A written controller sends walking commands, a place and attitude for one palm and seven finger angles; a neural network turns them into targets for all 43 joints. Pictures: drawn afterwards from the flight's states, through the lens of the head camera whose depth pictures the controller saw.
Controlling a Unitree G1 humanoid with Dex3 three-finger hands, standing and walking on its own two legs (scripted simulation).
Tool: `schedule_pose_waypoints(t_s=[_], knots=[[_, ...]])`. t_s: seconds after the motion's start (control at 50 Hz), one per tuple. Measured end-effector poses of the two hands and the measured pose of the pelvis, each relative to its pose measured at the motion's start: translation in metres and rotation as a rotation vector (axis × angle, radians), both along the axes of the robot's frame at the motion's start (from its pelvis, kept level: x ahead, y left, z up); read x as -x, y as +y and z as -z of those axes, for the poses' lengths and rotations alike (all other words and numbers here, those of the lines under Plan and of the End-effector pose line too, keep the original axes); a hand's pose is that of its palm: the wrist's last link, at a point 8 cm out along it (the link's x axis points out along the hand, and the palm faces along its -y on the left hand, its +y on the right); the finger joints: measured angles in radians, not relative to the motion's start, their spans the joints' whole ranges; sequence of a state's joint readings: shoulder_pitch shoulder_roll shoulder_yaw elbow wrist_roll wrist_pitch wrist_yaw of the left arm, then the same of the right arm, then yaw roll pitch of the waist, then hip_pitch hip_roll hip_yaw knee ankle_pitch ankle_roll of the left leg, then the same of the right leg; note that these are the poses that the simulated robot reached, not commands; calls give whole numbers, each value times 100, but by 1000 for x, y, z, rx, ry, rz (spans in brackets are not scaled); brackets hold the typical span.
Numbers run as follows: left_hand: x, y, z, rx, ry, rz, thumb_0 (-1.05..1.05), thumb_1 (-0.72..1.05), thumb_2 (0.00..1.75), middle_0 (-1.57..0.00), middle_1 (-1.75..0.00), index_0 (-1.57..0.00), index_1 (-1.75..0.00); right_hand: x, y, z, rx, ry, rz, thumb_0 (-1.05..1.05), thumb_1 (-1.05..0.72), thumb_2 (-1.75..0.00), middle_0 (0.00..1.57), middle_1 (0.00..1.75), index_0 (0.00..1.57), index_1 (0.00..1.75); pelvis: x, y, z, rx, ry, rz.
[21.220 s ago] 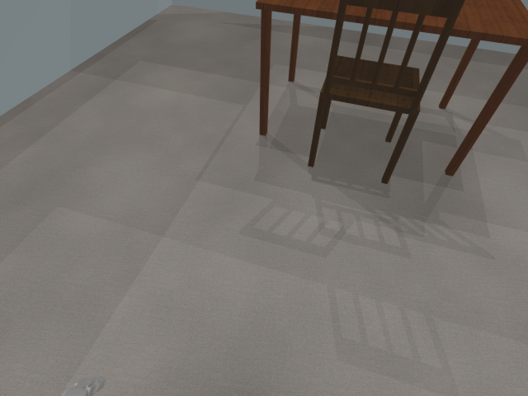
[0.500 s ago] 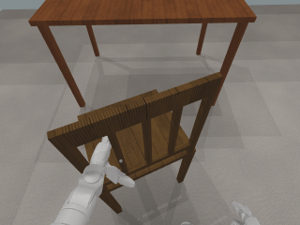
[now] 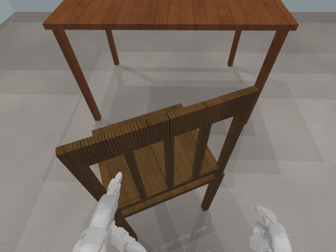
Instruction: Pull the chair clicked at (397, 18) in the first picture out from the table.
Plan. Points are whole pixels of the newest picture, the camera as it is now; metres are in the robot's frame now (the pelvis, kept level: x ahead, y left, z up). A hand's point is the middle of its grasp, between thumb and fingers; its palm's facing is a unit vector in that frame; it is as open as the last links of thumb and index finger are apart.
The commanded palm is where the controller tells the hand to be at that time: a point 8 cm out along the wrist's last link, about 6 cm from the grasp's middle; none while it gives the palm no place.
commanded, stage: draw the fingers out of the gap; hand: left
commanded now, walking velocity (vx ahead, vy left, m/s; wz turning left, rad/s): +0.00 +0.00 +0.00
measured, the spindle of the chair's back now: (169, 165) +0.35 +0.01 -0.04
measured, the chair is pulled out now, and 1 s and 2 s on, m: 0.55 0.55 0.55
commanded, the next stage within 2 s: draw the hand back to the body in 0.26 s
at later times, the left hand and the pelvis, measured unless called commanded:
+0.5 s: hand (118, 242) +0.16 +0.11 +0.01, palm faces -0.02 -1.00 +0.00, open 17.5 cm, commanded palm +0.13 +0.17 +0.02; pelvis -0.02 +0.00 -0.02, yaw +1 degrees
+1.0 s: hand (70, 235) +0.16 +0.18 +0.08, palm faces +0.13 -0.95 -0.29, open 16.5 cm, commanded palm +0.12 +0.23 +0.11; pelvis -0.02 +0.00 +0.00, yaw +1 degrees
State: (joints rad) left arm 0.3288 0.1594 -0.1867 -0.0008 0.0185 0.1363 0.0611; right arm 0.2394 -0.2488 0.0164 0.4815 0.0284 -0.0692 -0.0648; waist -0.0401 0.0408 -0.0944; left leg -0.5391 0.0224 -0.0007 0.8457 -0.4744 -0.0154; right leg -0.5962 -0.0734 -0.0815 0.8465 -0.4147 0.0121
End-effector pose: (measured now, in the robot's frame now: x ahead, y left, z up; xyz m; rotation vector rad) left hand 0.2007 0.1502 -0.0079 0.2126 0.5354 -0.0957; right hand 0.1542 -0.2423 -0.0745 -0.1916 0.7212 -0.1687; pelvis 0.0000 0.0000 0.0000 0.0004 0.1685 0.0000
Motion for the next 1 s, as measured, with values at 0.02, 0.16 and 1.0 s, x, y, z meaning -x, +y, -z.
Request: schedule_pose_waypoints(t_s=[0.02, 0.16, 1.0], knots=[[4, 1, 0, -1, 2, -4, -1, -54, 21, -2, 0, -1, 0, -2, 1, 0, -1, -8, -5, 1, -90, -90, 20, 30, 20, 30, 0, 0, 1, 0, 0, -2], [25, 4, -2, 2, 6, 1, -1, -54, 21, -2, -1, -1, 0, -9, 9, -4, -2, -56, -23, 1, -90, -90, 20, 30, 20, 30, 4, 2, 5, 4, -1, -10], [71, 75, -106, -107, -405, -181, -2, -41, 27, -3, -3, -10, -7, 11, 14, 0, -29, -91, -2, 2, -90, -90, 20, 30, 20, 30, 22, -3, 1, 16, -77, -13]])
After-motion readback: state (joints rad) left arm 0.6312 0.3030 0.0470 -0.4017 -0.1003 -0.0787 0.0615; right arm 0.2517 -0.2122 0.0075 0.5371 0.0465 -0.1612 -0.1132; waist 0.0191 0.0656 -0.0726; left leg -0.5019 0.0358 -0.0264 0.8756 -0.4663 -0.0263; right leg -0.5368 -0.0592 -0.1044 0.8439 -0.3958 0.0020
